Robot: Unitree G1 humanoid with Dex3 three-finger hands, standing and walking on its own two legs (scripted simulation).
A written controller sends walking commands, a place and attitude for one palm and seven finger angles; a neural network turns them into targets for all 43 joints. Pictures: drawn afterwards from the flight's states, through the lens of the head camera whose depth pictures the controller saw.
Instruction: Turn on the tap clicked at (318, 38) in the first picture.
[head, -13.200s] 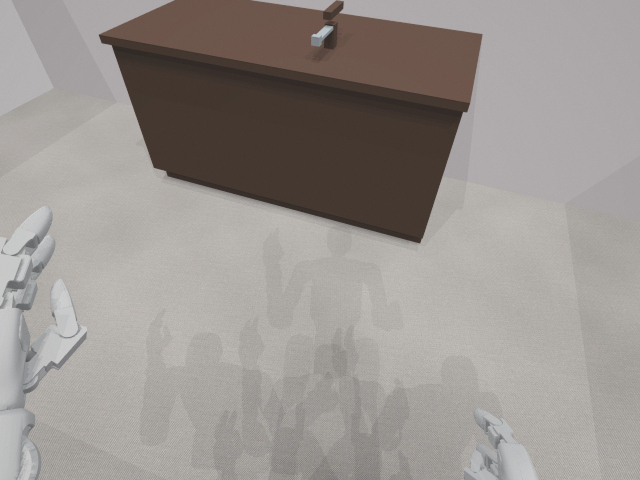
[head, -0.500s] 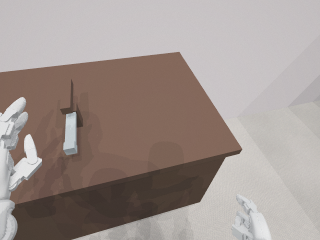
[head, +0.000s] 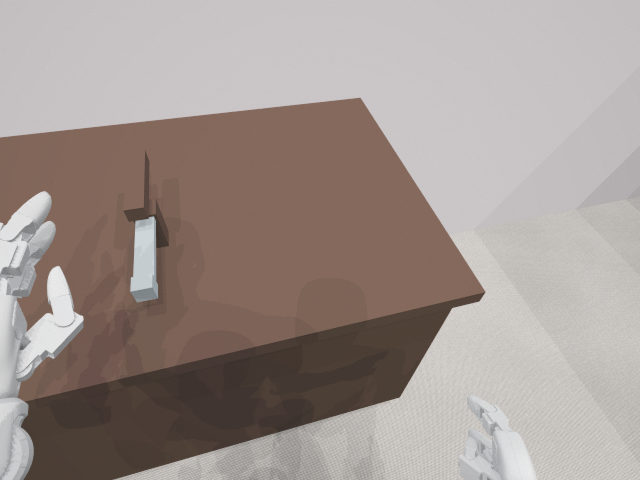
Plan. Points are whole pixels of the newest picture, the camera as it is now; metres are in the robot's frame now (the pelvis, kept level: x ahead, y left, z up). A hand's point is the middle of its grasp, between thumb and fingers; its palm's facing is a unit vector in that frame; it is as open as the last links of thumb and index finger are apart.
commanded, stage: shuffle to correct the standing spot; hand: left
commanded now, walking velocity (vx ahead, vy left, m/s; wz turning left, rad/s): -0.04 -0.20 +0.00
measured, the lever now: (144, 287) +0.34 +0.28 +0.01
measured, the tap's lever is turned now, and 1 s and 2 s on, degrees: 0 0 0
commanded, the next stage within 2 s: come to a stop and stand still in 0.04 s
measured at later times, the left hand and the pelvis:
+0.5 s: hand (121, 326) +0.22 +0.22 +0.13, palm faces +0.24 -0.86 -0.44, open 7.4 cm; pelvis +0.00 -0.01 -0.01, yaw -2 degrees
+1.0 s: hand (65, 300) +0.23 +0.27 +0.16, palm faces +0.36 -0.86 -0.37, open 7.4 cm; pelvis +0.01 +0.02 +0.00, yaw -1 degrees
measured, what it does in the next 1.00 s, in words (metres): stands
